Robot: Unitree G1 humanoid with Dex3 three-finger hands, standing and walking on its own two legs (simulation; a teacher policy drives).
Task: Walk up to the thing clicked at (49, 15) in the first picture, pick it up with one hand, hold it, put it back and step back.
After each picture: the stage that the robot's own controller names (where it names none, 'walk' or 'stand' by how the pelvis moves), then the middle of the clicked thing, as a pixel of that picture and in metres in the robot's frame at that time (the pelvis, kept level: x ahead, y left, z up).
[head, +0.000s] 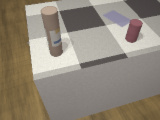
stand; (53, 34) +0.62 +0.18 +0.01
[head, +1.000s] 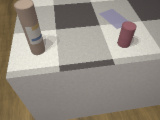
walk; (32, 30) +0.57 +0.26 +0.04
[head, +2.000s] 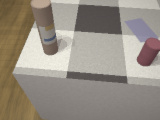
stand; (46, 30) +0.56 +0.19 +0.05
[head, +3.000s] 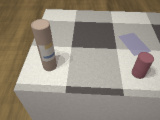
stand; (45, 48) +0.53 +0.20 +0.01
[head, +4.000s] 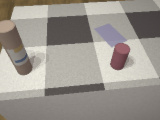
stand; (16, 51) +0.48 +0.29 +0.02
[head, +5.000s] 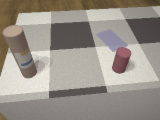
stand; (22, 54) +0.49 +0.27 +0.01
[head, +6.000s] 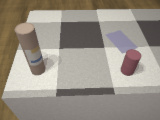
stand; (32, 52) +0.50 +0.24 +0.01
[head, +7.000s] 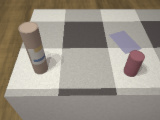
stand; (35, 51) +0.51 +0.23 +0.01
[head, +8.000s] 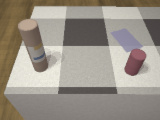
rise first; (35, 48) +0.51 +0.23 +0.01
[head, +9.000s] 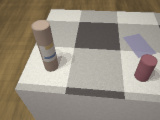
rise first; (46, 48) +0.52 +0.22 +0.01
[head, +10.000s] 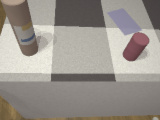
go down; (23, 28) +0.53 +0.20 +0.05
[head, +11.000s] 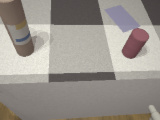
go down; (17, 27) +0.52 +0.20 +0.07
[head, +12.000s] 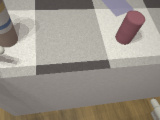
close in; out of the picture +0.52 +0.22 +0.10
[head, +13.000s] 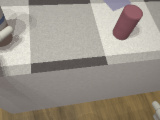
close; out of the picture +0.52 +0.22 +0.11
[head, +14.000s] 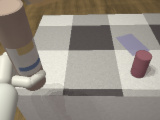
lift; (23, 52) +0.31 +0.17 +0.23
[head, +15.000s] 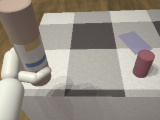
hold; (30, 49) +0.33 +0.16 +0.22
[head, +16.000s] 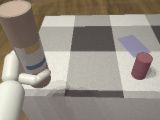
hold; (30, 52) +0.33 +0.16 +0.21
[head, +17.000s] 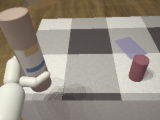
hold; (29, 55) +0.34 +0.17 +0.19
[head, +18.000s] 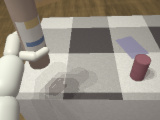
crouch; (29, 31) +0.40 +0.17 +0.23
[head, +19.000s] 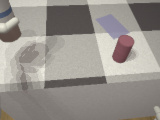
lower; out of the picture +0.51 +0.22 +0.21
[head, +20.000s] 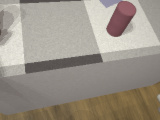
lower; out of the picture +0.54 +0.23 +0.12
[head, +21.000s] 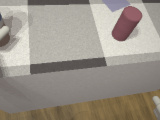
lower; out of the picture +0.52 +0.22 +0.10
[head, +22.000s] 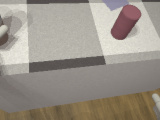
lower; out of the picture +0.53 +0.22 +0.11
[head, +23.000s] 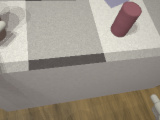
lower; out of the picture +0.53 +0.23 +0.11
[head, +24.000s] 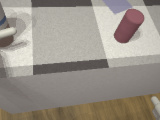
open; out of the picture +0.52 +0.22 +0.10
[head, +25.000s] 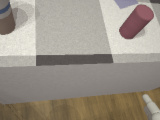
sink last; out of the picture +0.52 +0.21 +0.11
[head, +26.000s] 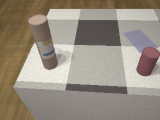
sink last; (45, 45) +0.52 +0.22 +0.06
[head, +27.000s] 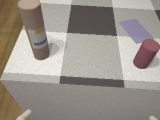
stand; (36, 33) +0.52 +0.21 +0.07
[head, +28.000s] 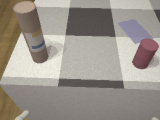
stand; (33, 36) +0.51 +0.22 +0.08
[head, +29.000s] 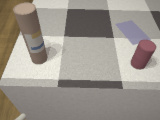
stand; (33, 37) +0.51 +0.21 +0.08
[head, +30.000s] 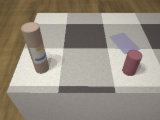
stand; (37, 50) +0.53 +0.24 +0.01
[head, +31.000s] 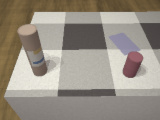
stand; (34, 53) +0.50 +0.23 +0.01
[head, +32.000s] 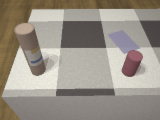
stand; (32, 52) +0.50 +0.24 +0.01
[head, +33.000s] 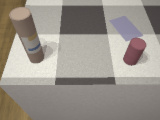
walk; (29, 39) +0.51 +0.24 +0.02
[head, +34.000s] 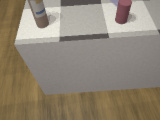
walk; (36, 4) +0.74 +0.28 +0.02
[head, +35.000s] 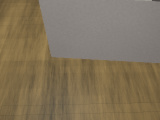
stand; out of the picture +1.14 +0.21 +0.04
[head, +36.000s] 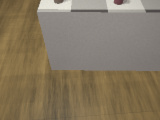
stand; out of the picture +1.11 +0.23 +0.03
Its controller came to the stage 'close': yes
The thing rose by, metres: 0.24
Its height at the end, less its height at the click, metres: +0.00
